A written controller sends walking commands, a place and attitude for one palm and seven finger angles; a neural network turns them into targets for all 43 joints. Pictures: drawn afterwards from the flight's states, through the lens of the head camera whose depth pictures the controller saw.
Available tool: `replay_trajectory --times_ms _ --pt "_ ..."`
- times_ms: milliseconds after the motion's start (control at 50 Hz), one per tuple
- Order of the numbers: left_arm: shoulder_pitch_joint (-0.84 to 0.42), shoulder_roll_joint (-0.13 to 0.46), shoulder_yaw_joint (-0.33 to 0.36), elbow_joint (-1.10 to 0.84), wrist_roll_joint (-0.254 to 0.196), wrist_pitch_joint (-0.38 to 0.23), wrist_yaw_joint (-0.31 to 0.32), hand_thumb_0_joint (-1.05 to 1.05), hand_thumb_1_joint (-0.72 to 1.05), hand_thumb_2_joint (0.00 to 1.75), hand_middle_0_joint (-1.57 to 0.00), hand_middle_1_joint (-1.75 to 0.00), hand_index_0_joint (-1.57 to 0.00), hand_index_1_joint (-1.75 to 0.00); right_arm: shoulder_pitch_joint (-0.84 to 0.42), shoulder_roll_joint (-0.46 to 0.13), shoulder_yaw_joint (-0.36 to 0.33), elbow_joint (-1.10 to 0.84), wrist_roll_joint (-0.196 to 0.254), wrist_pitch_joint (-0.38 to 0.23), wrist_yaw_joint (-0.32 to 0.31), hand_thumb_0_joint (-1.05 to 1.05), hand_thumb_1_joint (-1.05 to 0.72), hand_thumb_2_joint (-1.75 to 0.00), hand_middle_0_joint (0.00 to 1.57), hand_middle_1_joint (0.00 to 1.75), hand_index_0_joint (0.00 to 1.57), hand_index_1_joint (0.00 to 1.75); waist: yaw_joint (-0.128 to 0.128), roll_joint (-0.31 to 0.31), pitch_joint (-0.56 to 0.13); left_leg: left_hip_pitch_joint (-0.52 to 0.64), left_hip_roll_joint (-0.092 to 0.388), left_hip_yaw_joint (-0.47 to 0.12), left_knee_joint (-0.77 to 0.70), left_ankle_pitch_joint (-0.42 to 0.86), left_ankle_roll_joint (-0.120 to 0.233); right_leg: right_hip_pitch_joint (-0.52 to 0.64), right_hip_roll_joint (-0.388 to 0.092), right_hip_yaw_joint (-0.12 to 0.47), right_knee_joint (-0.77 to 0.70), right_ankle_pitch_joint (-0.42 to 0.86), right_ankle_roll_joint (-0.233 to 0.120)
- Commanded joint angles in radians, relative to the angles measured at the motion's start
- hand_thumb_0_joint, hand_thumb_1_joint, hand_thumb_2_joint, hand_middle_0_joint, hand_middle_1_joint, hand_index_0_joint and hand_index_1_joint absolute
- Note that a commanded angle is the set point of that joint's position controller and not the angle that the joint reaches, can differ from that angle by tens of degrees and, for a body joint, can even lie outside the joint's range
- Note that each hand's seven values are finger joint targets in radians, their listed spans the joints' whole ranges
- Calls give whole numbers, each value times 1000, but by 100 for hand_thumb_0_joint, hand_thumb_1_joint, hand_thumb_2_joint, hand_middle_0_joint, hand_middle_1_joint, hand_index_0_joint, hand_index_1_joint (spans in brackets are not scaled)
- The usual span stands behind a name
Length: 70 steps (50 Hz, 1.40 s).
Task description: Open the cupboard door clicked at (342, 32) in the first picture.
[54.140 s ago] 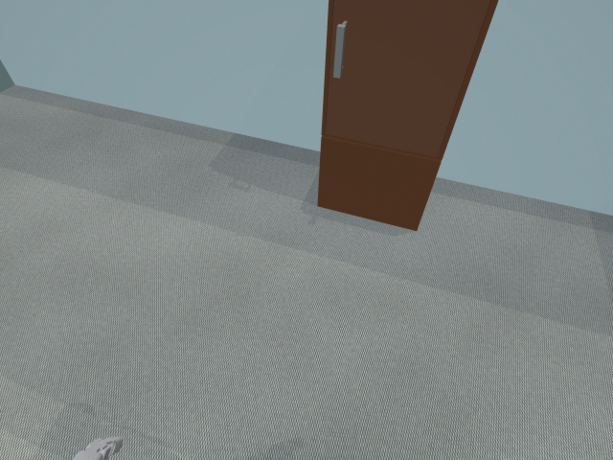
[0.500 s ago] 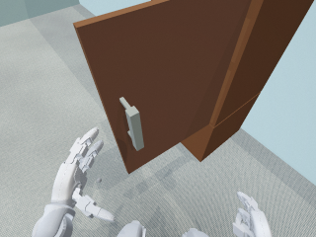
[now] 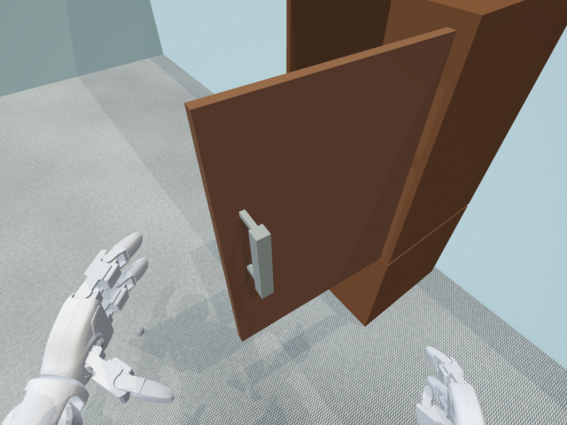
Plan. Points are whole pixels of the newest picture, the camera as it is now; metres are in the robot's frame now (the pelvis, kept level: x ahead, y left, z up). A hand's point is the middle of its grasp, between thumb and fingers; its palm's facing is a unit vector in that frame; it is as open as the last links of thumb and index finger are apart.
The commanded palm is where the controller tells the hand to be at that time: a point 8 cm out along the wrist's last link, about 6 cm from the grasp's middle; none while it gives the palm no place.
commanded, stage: draw the hand back to the body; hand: left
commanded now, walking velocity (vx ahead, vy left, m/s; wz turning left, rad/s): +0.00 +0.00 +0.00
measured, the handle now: (255, 255) +0.37 +0.08 +0.04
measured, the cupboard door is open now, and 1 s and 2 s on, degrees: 86 86 86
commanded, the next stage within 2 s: step back with the hand held close in 1.02 s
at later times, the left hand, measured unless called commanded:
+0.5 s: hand (64, 278) +0.23 +0.26 +0.17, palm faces +0.37 -0.84 -0.40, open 10.8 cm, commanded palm +0.18 +0.30 +0.19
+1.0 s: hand (53, 268) +0.22 +0.26 +0.19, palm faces +0.43 -0.80 -0.41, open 7.5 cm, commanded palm +0.17 +0.30 +0.21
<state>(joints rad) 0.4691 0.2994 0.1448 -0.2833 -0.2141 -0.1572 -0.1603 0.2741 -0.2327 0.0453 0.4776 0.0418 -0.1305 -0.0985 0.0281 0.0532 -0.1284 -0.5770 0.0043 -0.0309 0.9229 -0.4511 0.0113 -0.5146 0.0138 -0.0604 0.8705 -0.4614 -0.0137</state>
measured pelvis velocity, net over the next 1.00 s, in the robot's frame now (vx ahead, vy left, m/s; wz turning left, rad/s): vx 0.03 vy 0.00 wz -0.02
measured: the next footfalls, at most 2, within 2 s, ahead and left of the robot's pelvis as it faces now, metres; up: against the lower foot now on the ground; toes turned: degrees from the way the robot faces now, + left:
none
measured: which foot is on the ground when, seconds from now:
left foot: down 0.00-1.00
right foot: down 0.00-1.00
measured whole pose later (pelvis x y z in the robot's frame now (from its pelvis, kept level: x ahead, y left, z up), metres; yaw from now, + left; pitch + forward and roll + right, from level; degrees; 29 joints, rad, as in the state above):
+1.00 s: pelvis +0.03 +0.00 +0.05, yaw -1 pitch -3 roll +0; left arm 0.47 0.33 0.31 -0.37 -0.05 -0.06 0.12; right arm 0.20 -0.22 0.03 0.64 0.00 -0.11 -0.09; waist 0.07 0.06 0.01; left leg -0.11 0.00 0.00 0.43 -0.27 0.01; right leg -0.06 0.01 -0.02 0.40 -0.28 -0.01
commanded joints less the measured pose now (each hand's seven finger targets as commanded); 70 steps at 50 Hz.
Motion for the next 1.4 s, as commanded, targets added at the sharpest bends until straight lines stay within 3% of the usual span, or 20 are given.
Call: replay_trajectory --times_ms 0,80,200,340,620,660,700,740,820,840,940,1100,1120,1140,1160,1200,1260,1320,1380 --pt "0 81 33 -258 110 26 196 0 -18 43 -16 -30 -16 -30 -96 -85 -36 -157 -13 -32 -16 0 -90 -90 20 30 20 30 -5 30 19 136 -4 -3 -240 170 7 40 -14 35 -235 179 -8" --pt "-56 144 74 -308 153 44 272 0 -5 50 -17 -30 -17 -30 -114 -97 -34 -140 -21 -23 -24 0 -90 -90 20 30 20 30 -5 -9 -18 212 1 -7 -291 186 10 111 -16 30 -280 188 -7" --pt "-93 170 121 -305 178 46 320 0 17 58 -17 -30 -17 -30 -134 -91 -27 -96 -29 -37 -34 0 -90 -90 20 30 20 30 4 7 1 303 3 -9 -373 239 7 197 -16 19 -335 231 -7" --pt "-41 186 188 -266 173 46 317 0 41 69 -18 -30 -18 -30 -168 -97 -33 -53 -34 -43 -19 0 -90 -90 20 30 20 30 26 -20 33 370 12 2 -444 391 2 315 -14 14 -399 355 -5" --pt "-100 252 326 -342 163 25 311 0 90 90 -20 -30 -20 -30 -181 -94 -50 -13 -39 -43 3 0 -90 -90 20 30 20 30 34 55 29 487 20 24 -513 565 -10 410 -11 17 -476 468 0" --pt "-55 200 290 -264 158 34 303 0 90 90 -20 -30 -20 -30 -182 -94 -53 -6 -40 -36 7 0 -90 -90 20 30 20 30 29 -4 70 480 19 32 -519 545 -4 404 -11 14 -489 477 4" --pt "-66 181 268 -248 157 40 294 0 90 90 -20 -30 -20 -30 -182 -101 -60 -7 -38 -24 11 0 -90 -90 20 30 20 30 26 -17 85 482 21 33 -530 525 -1 397 -8 15 -499 459 7" --pt "-85 193 274 -242 158 37 293 0 90 90 -20 -30 -20 -30 -188 -106 -64 -4 -40 -22 10 0 -90 -90 20 30 20 30 28 -23 90 483 18 36 -537 499 0 402 -8 15 -510 451 5" --pt "-102 228 300 -296 161 27 297 0 90 90 -20 -30 -20 -30 -200 -98 -63 -13 -43 -22 5 0 -90 -90 20 30 20 30 37 -28 23 507 9 43 -537 488 9 436 -12 22 -509 466 7" --pt "-103 252 318 -297 163 28 300 0 90 90 -20 -30 -20 -30 -206 -99 -62 -7 -45 -25 2 0 -90 -90 20 30 20 30 41 -1 18 511 7 48 -534 488 9 444 -13 25 -514 473 5" --pt "-119 256 316 -330 168 23 305 0 90 90 -20 -30 -20 -30 -211 -93 -56 4 -45 -39 0 0 -90 -90 20 30 20 30 38 47 50 508 1 49 -533 495 4 438 -12 25 -525 480 2" --pt "-79 214 297 -239 156 25 293 0 90 90 -20 -30 -20 -30 -212 -90 -65 11 -44 -34 2 0 -90 -90 20 30 20 30 35 -41 107 502 5 58 -545 445 14 412 -8 29 -548 453 13" --pt "-177 259 318 -370 157 6 296 0 90 90 -20 -30 -20 -30 -222 -93 -63 -2 -43 -40 4 0 -90 -90 20 30 20 30 37 1 50 521 1 53 -544 455 14 437 -12 36 -545 462 10" --pt "-355 441 486 -385 180 -48 314 0 90 90 -20 -30 -20 -30 -200 -97 -45 -29 -31 -22 5 0 -90 -90 20 30 20 30 -8 49 171 445 6 33 -518 377 21 340 -53 92 -596 494 9" --pt "-180 312 397 -289 170 -52 297 0 90 90 -20 -30 -20 -30 -206 -100 -62 -5 -41 -8 1 0 -90 -90 20 30 20 30 -14 -53 136 433 15 14 -491 382 23 336 -73 93 -587 517 9" --pt "-27 246 339 -244 172 -33 284 0 90 90 -20 -30 -20 -30 -208 -109 -72 -24 -42 17 9 0 -90 -90 20 30 20 30 -15 -81 112 446 17 26 -467 427 23 331 -85 101 -577 577 9" --pt "46 235 334 -272 170 -38 285 0 90 90 -20 -30 -20 -30 -197 -116 -81 -33 -41 41 11 0 -90 -90 20 30 20 30 -18 -13 21 458 33 29 -472 551 16 373 -85 78 -525 650 13" --pt "70 275 369 -330 169 -39 295 0 90 90 -20 -30 -20 -30 -195 -117 -92 -51 -37 65 6 0 -90 -90 20 30 20 30 -20 -39 -53 467 44 36 -465 631 13 398 -75 68 -491 713 21" --pt "86 314 408 -372 166 -40 308 0 90 90 -20 -30 -20 -30 -202 -108 -94 -67 -32 79 -3 0 -90 -90 20 30 20 30 -17 -46 -84 451 49 30 -464 676 11 417 -70 64 -454 748 22"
